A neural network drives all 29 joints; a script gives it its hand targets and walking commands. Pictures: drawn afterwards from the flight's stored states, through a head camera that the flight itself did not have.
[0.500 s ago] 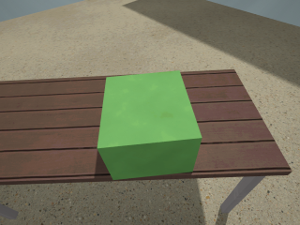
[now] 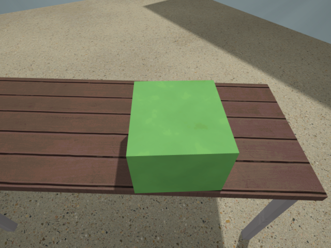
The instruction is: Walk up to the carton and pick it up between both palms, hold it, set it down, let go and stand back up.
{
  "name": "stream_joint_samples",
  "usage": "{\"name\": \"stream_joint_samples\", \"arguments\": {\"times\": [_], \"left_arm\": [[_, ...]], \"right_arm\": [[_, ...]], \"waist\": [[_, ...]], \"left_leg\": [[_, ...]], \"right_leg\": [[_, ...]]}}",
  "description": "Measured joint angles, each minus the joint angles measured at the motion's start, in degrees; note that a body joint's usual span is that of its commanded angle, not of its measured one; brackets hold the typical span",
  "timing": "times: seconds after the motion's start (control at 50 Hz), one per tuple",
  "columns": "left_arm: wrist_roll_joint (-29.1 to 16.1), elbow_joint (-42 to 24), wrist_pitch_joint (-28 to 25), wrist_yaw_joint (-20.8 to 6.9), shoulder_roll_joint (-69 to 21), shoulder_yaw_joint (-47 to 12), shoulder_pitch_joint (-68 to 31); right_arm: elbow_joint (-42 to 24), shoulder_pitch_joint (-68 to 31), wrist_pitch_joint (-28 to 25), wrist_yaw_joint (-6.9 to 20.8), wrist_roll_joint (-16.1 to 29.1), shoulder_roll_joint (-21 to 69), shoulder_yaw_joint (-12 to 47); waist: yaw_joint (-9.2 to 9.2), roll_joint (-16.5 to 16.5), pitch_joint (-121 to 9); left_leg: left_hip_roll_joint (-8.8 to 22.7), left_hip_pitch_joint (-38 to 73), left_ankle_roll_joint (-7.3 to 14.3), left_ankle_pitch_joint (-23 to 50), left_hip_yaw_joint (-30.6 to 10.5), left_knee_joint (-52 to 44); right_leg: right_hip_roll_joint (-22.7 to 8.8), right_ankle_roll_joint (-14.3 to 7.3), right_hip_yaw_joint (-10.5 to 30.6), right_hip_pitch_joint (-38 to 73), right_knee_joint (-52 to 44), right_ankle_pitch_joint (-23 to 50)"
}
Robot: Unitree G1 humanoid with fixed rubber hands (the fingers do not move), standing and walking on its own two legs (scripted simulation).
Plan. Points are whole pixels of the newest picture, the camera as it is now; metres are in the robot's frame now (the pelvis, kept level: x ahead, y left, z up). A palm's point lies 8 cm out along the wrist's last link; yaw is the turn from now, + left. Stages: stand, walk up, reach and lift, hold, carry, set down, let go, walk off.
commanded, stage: walk up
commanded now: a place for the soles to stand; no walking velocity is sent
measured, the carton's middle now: (176, 133) +0.48 -0.03 -0.03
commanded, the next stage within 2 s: reach and lift in 1.20 s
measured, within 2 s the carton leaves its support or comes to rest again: neither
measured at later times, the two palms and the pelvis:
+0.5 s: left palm out of the picture -0.01 +0.24 -0.14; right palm out of the picture +0.00 -0.27 -0.13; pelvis -0.01 -0.02 +0.00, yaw +4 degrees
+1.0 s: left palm out of the picture +0.00 +0.25 -0.14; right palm out of the picture +0.05 -0.28 -0.13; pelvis -0.01 -0.02 -0.01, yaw +8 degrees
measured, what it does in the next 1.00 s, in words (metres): stands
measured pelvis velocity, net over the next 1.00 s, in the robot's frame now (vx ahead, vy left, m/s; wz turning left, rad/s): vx -0.01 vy -0.02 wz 0.15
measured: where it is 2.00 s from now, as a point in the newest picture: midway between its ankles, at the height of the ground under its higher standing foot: outside the picture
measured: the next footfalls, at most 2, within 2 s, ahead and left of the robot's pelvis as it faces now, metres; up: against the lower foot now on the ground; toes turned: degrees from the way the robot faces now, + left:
none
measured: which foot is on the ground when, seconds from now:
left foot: down 0.00-1.00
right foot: down 0.00-1.00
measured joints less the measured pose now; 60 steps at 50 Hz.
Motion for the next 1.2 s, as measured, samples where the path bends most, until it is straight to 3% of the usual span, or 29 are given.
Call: {"name": "stream_joint_samples", "arguments": {"times": [0.46, 0.92, 1.04, 1.12, 1.2], "left_arm": [[-0.2, 1.4, 0.2, 0.1, -0.4, -0.8, -0.3], [0.3, -2.5, 1.3, -0.1, 1.0, -0.1, -1.6], [0.3, -3.4, 1.2, 0.0, 0.7, -0.2, -1.6], [0.2, -4.1, 1.9, -0.1, 0.8, -0.1, -1.7], [0.5, -4.5, 2.6, -0.3, 1.4, 0.1, -1.6]], "right_arm": [[-1.1, -1.3, 0.2, 0.1, 0.2, -1.9, -0.6], [-4.3, -1.1, 0.3, -0.4, 0.1, -1.7, -1.0], [-5.8, -2.5, 0.2, -0.6, 0.3, -3.2, -1.6], [-6.8, -3.2, 0.6, -0.9, 0.4, -3.7, -1.7], [-7.3, -3.0, 0.8, -0.9, 0.1, -3.0, -1.5]], "waist": [[0.3, 1.3, 1.1], [0.35, 0.5, 0.7], [0.57, 1.9, 1.1], [0.47, 2.8, 1.3], [0.59, 2.1, 0.7]], "left_leg": [[-0.1, -1.8, -1.3, 0.7, -3.9, 1.1], [-1.4, -5.5, -1.6, -0.6, -7.8, 5.2], [-1.5, -6.6, -1.7, -1.4, -9.0, 7.6], [-1.0, -7.8, -0.6, -1.2, -7.7, 10.5], [-1.0, -7.5, -1.4, -2.8, -7.3, 10.3]], "right_leg": [[-0.1, -1.2, -3.8, -0.3, 0.8, -0.5], [-1.2, -1.3, -7.7, -2.0, 3.8, -2.7], [-1.2, -1.6, -8.9, -2.1, 5.0, -3.4], [-1.2, -1.8, -9.9, -1.8, 5.9, -4.0], [-1.7, -1.5, -10.3, -2.0, 6.8, -4.5]]}}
